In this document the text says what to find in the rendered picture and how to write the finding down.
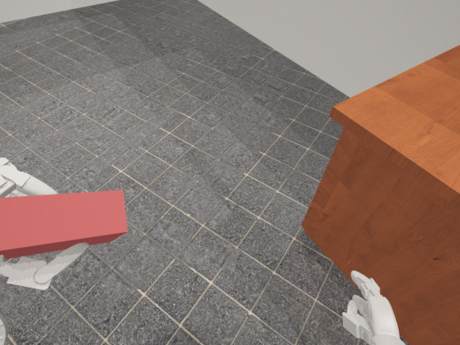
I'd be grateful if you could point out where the left robot hand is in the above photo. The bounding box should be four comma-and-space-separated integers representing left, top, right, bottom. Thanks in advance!
0, 157, 89, 290

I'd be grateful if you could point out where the right robot hand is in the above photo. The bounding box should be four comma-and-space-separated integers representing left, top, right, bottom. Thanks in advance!
342, 270, 400, 345

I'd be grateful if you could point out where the sponge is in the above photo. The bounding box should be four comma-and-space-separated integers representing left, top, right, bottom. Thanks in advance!
0, 190, 128, 259

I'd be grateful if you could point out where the table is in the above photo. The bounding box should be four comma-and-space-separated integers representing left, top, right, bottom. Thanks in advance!
301, 45, 460, 345

